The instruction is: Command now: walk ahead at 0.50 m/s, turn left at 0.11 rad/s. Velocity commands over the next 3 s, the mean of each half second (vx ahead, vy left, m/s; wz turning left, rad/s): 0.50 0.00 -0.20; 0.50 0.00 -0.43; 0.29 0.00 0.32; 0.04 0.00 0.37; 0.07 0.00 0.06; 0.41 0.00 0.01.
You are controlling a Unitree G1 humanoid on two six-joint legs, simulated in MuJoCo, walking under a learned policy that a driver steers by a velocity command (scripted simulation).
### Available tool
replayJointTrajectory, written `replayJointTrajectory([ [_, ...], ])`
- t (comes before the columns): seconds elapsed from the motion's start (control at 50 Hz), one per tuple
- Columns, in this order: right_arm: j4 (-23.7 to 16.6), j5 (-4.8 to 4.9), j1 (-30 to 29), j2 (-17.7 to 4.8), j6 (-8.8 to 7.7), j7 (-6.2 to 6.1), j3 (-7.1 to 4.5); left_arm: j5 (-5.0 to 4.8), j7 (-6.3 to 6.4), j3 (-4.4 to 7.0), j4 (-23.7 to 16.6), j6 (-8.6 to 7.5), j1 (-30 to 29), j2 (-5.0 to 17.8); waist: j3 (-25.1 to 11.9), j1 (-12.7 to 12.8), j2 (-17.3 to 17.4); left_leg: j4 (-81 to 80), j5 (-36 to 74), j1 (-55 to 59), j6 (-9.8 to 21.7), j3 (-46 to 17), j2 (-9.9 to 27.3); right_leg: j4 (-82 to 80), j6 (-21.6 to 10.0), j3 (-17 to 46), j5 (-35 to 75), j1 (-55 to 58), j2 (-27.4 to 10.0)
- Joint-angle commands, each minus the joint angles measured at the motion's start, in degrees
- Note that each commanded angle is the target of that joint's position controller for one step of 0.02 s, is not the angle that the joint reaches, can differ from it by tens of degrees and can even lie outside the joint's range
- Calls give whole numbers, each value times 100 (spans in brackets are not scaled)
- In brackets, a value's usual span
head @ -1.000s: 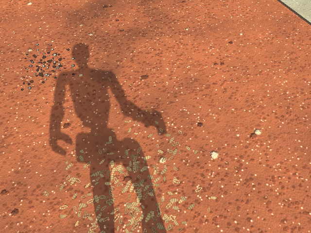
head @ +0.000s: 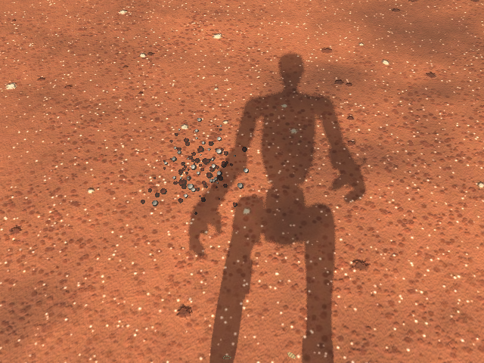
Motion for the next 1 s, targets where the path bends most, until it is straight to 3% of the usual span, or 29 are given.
replayJointTrajectory([
  [0.02, -468, 32, -543, -189, -128, 57, -2, -60, 32, 234, -303, -54, -188, 1057, 30, -26, -677, -826, 851, 374, -29, 190, -123, -605, -905, 774, 1418, -222, -1370],
  [0.08, -626, 77, -914, -280, -155, 115, -32, -100, 37, 237, -115, 19, 70, 1106, 124, 16, -712, -1226, 801, 442, 107, 177, -204, -446, -811, 834, 1457, 141, -1591],
  [0.12, -677, 73, -933, -387, -181, 145, -76, -113, 62, 255, -29, 86, 128, 1160, 131, -97, -734, -1471, 482, 678, 255, 173, -259, -206, -707, 932, 1727, 366, -1720],
  [0.16, -452, 33, -81, -656, -208, 106, -236, -117, 91, 241, -17, 142, 9, 1185, -328, -652, -660, -1853, 424, 2064, 470, 346, -469, 765, -502, 759, 2878, 199, -1467],
  [0.18, -254, -19, 803, -958, -202, 43, -370, -47, 94, 156, -88, 128, -37, 999, -966, -1067, -514, -1718, 522, 3490, 685, 36, -91, 1922, -311, 560, 2554, -461, -1166],
  [0.2, -180, -145, 1606, -1535, -155, -26, -506, 49, 83, -30, -295, 52, 308, 425, -1948, -1177, 631, -1671, 271, 5701, 1326, -1918, 1435, 4079, 86, 122, 364, -2428, -433],
  [0.22, -89, -87, 1782, -1301, -95, -10, -455, -60, 84, -54, -238, -23, 542, 421, -2408, -1147, 1330, -2421, -757, 5910, 1750, -3575, 1997, 5227, 170, 577, -2234, -3384, -140],
  [0.24, -76, -33, 1486, -932, -92, -1, -337, -196, 73, 118, -265, -35, 160, 983, -1481, -1155, 706, -2640, -1336, 5156, 1518, -3029, 1775, 5681, 143, 807, -1954, -3824, -452],
  [0.26, -91, -10, 1122, -738, -100, 3, -272, -215, 70, 140, -363, -22, -191, 998, -881, -1005, 531, -2802, -1305, 4431, 1334, -2275, 1548, 5607, 125, 646, -1463, -3878, -698],
  [0.28, -75, -29, 754, -559, -127, 26, -217, -154, 86, 146, -380, 21, -352, 916, -467, -823, 346, -3048, -970, 3743, 1237, -1740, 1297, 5357, 167, 566, -1070, -3714, -860],
  [0.32, -26, -92, 360, -380, -230, 55, -190, -107, 107, 163, -295, 176, -182, 706, -167, -504, 492, -3450, -296, 2887, 1128, -950, 1007, 5082, 240, 601, -541, -3140, -1071],
  [0.36, 87, -109, 279, -403, -330, 53, -232, -106, 115, 149, -288, 283, -162, 512, -69, -393, 333, -3666, 379, 2620, 1180, -425, 977, 5010, 314, 618, -201, -3078, -1084],
  [0.42, 283, -139, 377, -522, -374, -1, -292, -75, 113, 159, -443, 311, -511, 462, 65, -418, 111, -3755, 1022, 2772, 1192, 165, 958, 4383, 373, 746, 550, -3439, -1074],
  [0.5, 444, -91, 522, -721, -312, -82, -338, -57, -43, 86, -673, 250, -1217, 314, 241, -658, -25, -3830, 1238, 2954, 1048, 863, 854, 3035, 300, 344, 1524, -3266, -994],
  [0.6, 724, 38, 1006, -938, -114, -116, -422, -65, -218, 43, -1139, 255, -2044, 293, 483, -926, -112, -3524, 1674, 3948, 950, 1177, 1158, 2218, 42, -23, 1126, -3576, -902],
  [0.66, 733, 88, 946, -1136, 24, -163, -478, -63, -283, 143, -1291, 286, -1908, 487, 149, -667, 141, -2627, 3962, 4313, 768, 1425, 1187, 2112, -252, -476, 288, -2925, -484],
  [0.68, 712, 98, 901, -1207, 74, -192, -497, -65, -277, 234, -1234, 307, -1504, 641, -146, -409, 242, -1942, 4823, 4297, 698, 1502, 1144, 2131, -386, -629, 18, -2338, -250],
  [0.7, 681, 118, 809, -1220, 115, -218, -490, -79, -235, 386, -1057, 318, -726, 886, -567, 49, 189, -868, 4997, 3948, 552, 1637, 980, 1834, -576, -684, 181, -1228, -2],
  [0.72, 606, 64, 829, -1097, 87, -247, -425, -85, -128, 593, -813, 369, 258, 1296, -1084, 512, -165, 697, 3786, 2738, 308, 1645, 750, 1594, -855, -37, 381, 536, -206],
  [0.74, 286, -187, 1405, -193, -63, -141, -137, -145, -50, 705, -805, 359, 235, 1993, -1512, -147, -1772, 2837, -1813, -53, -101, 1381, -358, 1345, -1915, 3062, -131, 2660, -1792],
  [0.76, 217, -7, 949, -499, -312, -56, -141, -90, -64, 577, -1003, 268, 407, 1619, -2420, 194, -1176, 3655, -2672, -794, -74, -68, -715, 369, -2341, 4896, -930, 3118, -2330],
  [0.78, 23, 231, 280, -839, -445, -1, -237, -26, -80, 473, -948, 191, 222, 1273, -1602, 330, -832, 3560, -2117, -1269, 75, -250, -384, 188, -1956, 4034, -563, 2625, -2142],
  [0.8, 16, 220, 233, -762, -506, -12, -197, -37, -72, 413, -944, 151, -118, 1077, -1064, 62, -485, 3032, -1584, -1106, 164, -194, -100, 209, -1712, 3225, -49, 1788, -1915],
  [0.82, 123, 81, 269, -756, -500, -49, -214, -31, -60, 335, -1002, 145, -537, 844, -682, -193, -278, 2516, -1296, -732, 129, -133, 111, 170, -1529, 2598, 644, 956, -1696],
  [0.84, 190, 11, 397, -805, -436, -51, -254, 48, -35, 265, -1086, 134, -787, 666, -554, -386, -411, 2245, -1079, -279, 86, -149, 255, 51, -1466, 2198, 1240, 377, -1546],
  [0.86, 229, -12, 507, -774, -357, -38, -263, 85, -24, 245, -1118, 126, -878, 633, -503, -495, -460, 2089, -971, 8, 26, -120, 284, -83, -1455, 2027, 1520, 25, -1462],
  [0.9, 271, -60, 597, -574, -236, -37, -224, 51, 4, 263, -1022, 73, -827, 750, -407, -570, -436, 1666, -747, 184, -141, 26, 280, -276, -1480, 1611, 2035, -416, -1385],
  [0.94, 181, -63, 295, -434, -175, -47, -167, 52, 58, 286, -903, 48, -720, 878, -212, -499, -479, 1023, -147, 14, -266, 99, 290, -434, -1398, 1214, 2164, -564, -1292],
  [1.0, 135, 2, -184, -331, -187, 7, -102, 51, 94, 258, -768, 42, -607, 877, -57, -251, -594, -185, 1146, 138, -212, 210, 210, -533, -1069, 628, 1771, -556, -1059],
])
Next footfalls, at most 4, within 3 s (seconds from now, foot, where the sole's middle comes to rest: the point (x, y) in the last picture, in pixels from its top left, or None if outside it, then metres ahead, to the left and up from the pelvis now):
0.18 left None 0.27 0.15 -0.78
0.72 right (326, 353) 0.51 -0.13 -0.78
1.22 left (292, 237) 0.88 -0.04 -0.78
1.72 right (361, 242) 0.87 -0.26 -0.78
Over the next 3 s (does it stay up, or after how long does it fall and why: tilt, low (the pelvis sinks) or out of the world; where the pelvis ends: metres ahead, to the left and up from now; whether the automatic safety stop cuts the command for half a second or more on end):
stays up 1.04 -0.13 -0.02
